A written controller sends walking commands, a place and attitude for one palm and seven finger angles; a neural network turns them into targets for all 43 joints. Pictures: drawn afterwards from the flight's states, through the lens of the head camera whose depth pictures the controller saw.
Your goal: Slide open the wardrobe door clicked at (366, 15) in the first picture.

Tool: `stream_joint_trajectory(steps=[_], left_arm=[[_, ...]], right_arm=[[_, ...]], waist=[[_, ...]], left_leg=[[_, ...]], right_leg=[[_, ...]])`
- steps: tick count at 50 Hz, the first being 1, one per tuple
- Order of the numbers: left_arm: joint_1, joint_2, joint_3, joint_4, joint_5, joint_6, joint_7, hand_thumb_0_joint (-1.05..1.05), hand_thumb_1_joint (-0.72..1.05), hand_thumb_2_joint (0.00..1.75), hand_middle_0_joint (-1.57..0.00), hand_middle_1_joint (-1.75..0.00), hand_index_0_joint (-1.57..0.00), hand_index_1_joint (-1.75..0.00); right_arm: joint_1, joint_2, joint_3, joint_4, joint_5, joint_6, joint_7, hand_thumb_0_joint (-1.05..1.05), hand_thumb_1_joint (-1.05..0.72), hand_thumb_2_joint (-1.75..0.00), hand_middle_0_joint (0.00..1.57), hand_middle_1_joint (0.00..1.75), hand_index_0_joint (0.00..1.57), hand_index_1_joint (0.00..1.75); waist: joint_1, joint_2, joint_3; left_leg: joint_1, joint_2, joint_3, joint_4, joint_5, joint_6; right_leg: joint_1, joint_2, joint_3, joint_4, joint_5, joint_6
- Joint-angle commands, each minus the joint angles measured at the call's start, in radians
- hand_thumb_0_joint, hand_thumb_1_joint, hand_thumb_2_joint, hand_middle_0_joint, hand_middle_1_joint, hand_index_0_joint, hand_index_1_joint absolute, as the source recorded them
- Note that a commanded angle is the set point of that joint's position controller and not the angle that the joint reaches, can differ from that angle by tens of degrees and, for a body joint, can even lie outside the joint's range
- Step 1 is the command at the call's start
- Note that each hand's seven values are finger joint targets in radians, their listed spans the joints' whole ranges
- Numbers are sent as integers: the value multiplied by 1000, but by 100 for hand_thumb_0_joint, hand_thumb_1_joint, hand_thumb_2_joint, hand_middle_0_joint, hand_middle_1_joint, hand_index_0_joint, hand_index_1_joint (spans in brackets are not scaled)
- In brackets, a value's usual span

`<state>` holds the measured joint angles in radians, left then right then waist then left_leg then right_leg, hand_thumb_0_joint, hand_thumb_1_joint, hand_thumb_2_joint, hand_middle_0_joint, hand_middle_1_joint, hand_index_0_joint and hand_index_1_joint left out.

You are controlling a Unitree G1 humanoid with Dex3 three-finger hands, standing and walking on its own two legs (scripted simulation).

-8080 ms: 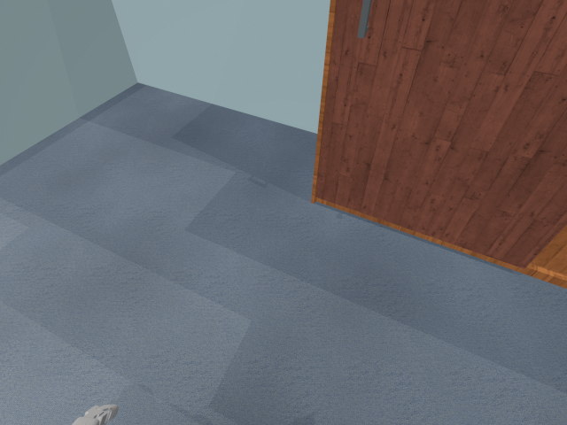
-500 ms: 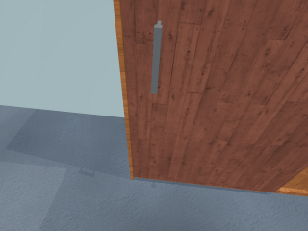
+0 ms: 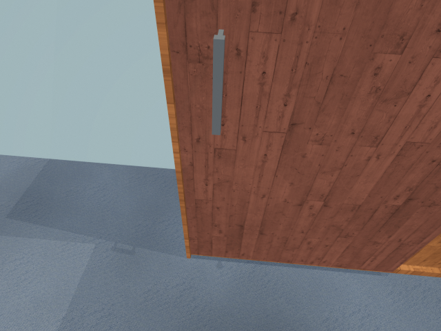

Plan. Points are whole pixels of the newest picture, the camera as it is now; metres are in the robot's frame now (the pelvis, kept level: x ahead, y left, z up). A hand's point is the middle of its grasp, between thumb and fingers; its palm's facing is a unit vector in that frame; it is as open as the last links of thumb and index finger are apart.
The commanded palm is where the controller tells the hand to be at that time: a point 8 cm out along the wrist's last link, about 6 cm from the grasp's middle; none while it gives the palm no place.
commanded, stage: look again from close up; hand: left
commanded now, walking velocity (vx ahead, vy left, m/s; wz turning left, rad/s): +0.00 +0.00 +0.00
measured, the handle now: (218, 86) +0.57 +0.04 +0.18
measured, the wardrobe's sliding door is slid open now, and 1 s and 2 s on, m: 0.00 0.00 0.00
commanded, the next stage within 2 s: raise the hand with hooked fingers in 1.92 s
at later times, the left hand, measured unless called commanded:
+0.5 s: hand out of the picture -0.04 +0.15 -0.18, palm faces +0.04 -0.99 -0.15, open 7.4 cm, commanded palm none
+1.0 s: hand out of the picture -0.01 +0.16 -0.18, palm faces +0.02 -0.99 -0.16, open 7.4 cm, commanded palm none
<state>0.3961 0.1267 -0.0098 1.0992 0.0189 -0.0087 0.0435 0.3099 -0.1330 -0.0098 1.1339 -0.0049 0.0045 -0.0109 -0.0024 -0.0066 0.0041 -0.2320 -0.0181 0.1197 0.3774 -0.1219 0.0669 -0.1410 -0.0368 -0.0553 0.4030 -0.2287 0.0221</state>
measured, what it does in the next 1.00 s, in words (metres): stands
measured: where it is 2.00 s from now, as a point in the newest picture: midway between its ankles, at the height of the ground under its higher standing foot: outside the picture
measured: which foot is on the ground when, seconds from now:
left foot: down 0.00-1.00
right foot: down 0.00-1.00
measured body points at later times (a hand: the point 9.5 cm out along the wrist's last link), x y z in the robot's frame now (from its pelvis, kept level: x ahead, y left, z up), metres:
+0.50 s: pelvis +0.00 +0.00 +0.00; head +0.00 +0.00 +0.45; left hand -0.04 +0.20 -0.16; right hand -0.02 -0.22 -0.16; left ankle +0.06 +0.07 -0.74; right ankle -0.01 -0.13 -0.74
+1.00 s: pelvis +0.02 +0.00 +0.00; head +0.02 +0.01 +0.45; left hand -0.01 +0.21 -0.16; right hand +0.00 -0.22 -0.16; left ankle +0.06 +0.07 -0.74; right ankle -0.01 -0.13 -0.74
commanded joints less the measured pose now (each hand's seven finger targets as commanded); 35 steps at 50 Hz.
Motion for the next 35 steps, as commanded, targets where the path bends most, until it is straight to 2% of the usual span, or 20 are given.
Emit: stream_joint_trajectory(steps=[1, 6, 11, 20, 35], left_arm=[[105, 82, 14, -21, 5, -8, 9, 0, 90, 90, -20, -30, -20, -30], [115, 75, 16, -20, 5, -10, 10, 0, 90, 90, -20, -30, -20, -30], [110, 72, 15, -18, 4, -13, 9, 0, 90, 90, -20, -30, -20, -30], [109, 67, 19, -21, 4, -13, 8, 0, 90, 90, -20, -30, -20, -30], [86, 71, 18, -21, 1, -18, 8, 0, 90, 90, -20, -30, -20, -30]], right_arm=[[50, -104, -21, -34, 1, -11, -7, 0, -90, -90, 20, 30, 20, 30], [58, -98, -22, -34, 1, -13, -9, 0, -90, -90, 20, 30, 20, 30], [65, -92, -21, -31, 1, -13, -9, 0, -90, -90, 20, 30, 20, 30], [72, -83, -21, -32, -2, -12, -9, 0, -90, -90, 20, 30, 20, 30], [61, -90, -20, -29, -2, -22, -12, 0, -90, -90, 20, 30, 20, 30]], waist=[[1, 10, 102], [2, 7, 90], [-1, -7, 110], [-4, 5, 121], [-4, 4, 85]], left_leg=[[-19, 132, -185, -131, -224, -44], [-7, 133, -185, -124, -211, -41], [-9, 131, -177, -115, -205, -42], [-21, 126, -169, -108, -228, -45], [16, 134, -165, -92, -143, -39]], right_leg=[[-102, -65, 75, -86, -41, -39], [-102, -65, 78, -84, -30, -40], [-122, -66, 84, -92, -49, -41], [-147, -64, 94, -99, -99, -44], [-112, -68, 94, -84, -8, -46]])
